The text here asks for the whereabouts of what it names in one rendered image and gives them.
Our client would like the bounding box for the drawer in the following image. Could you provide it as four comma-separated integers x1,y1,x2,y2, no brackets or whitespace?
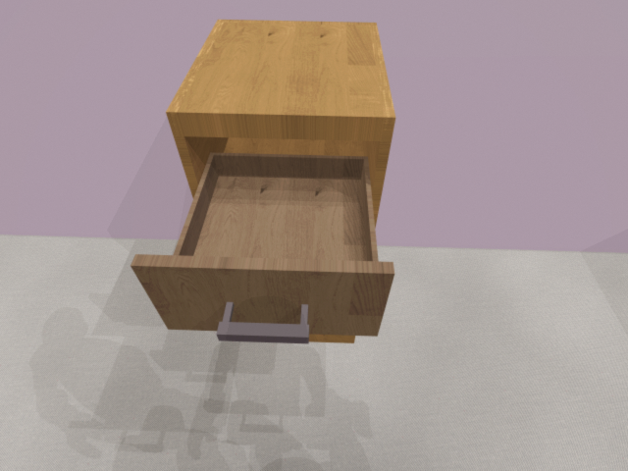
131,152,394,337

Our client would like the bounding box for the handle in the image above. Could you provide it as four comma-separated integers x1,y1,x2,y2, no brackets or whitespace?
217,302,309,343

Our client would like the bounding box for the cabinet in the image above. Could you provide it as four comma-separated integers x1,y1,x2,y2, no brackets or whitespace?
166,20,395,343

